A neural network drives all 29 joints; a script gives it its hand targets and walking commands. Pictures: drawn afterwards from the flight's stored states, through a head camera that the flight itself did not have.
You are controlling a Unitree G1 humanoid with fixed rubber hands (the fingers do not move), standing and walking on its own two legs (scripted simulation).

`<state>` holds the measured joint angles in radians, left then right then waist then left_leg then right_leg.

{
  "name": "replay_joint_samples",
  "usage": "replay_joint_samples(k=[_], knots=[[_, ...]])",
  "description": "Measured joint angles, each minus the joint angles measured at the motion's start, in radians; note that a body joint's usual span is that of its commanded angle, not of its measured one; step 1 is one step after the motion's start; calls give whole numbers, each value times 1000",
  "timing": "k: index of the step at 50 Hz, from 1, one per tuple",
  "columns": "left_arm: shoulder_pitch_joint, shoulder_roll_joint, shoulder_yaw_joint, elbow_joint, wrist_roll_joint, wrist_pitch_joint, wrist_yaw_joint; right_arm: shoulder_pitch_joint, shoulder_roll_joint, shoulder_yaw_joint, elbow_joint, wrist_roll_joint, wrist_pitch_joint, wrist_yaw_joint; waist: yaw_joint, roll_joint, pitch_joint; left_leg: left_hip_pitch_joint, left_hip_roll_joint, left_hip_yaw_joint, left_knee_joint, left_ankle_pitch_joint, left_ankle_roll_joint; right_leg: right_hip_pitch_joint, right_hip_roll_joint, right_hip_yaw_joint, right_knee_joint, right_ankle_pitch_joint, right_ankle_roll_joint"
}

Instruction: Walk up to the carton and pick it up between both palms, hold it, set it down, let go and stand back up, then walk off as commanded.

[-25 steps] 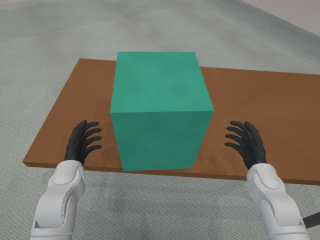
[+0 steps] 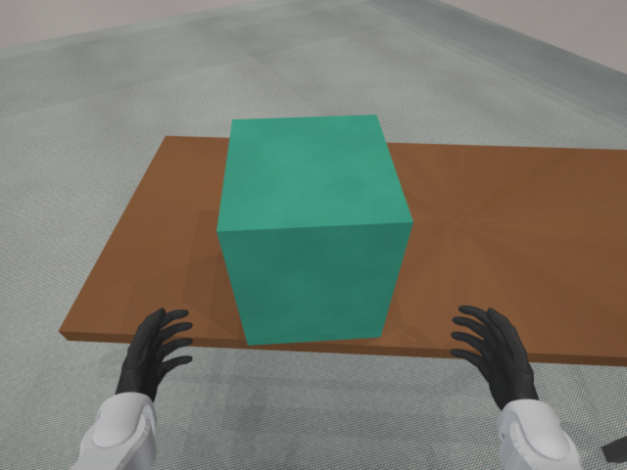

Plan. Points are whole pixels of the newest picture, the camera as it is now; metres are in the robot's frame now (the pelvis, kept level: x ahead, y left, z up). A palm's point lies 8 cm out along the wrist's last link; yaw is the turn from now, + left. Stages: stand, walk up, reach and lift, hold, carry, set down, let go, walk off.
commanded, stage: set down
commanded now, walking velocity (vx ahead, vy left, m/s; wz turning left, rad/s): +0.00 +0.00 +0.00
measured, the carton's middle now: (310, 233) +0.41 +0.05 +0.07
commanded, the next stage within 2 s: none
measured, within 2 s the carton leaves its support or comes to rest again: neither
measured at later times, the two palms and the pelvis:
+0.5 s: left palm (156, 393) +0.19 +0.22 +0.02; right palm (507, 403) +0.20 -0.19 +0.02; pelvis +0.02 +0.00 +0.00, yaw -1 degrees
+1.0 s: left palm (149, 420) +0.18 +0.23 -0.03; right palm (496, 428) +0.19 -0.20 -0.03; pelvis +0.03 +0.01 +0.00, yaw +0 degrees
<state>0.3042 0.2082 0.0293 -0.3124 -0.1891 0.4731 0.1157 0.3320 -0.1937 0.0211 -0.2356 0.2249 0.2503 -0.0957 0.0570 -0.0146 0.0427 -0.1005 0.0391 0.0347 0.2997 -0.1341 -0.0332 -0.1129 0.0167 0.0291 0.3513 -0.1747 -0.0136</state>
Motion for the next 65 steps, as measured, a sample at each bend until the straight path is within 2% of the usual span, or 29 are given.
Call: replay_joint_samples(k=[9,21,29,36,42,56,65], knots=[[62,-10,-36,10,7,-77,-7,112,-20,6,-15,-20,-54,25,-6,4,14,14,2,3,-11,-4,0,13,2,3,-11,-3,-2],[34,-19,-17,160,58,-124,-32,94,-13,12,79,-46,-90,47,-1,-4,25,26,10,15,-12,-23,-4,27,10,14,-26,-9,-5],[123,-26,-27,135,78,-210,-40,138,-15,20,128,-41,-183,64,3,-1,27,35,11,7,-12,-38,-3,53,10,6,-58,-12,-2],[121,-14,-24,245,93,-245,-63,120,-3,13,242,-76,-220,68,1,0,33,41,10,5,-13,-42,-1,65,8,4,-69,-11,0],[110,-8,-29,292,104,-284,-55,103,-4,13,321,-91,-260,90,3,-1,36,31,9,6,-2,-47,0,60,8,6,-68,-9,1],[48,-7,-38,472,120,-297,-69,25,7,-6,496,-154,-286,108,-2,0,36,36,1,9,3,-41,8,61,0,9,-58,-6,9],[5,-2,-48,557,123,-309,-61,-22,17,-33,604,-188,-302,120,-4,-6,33,23,-3,9,20,-46,11,44,-4,9,-31,-16,10]])
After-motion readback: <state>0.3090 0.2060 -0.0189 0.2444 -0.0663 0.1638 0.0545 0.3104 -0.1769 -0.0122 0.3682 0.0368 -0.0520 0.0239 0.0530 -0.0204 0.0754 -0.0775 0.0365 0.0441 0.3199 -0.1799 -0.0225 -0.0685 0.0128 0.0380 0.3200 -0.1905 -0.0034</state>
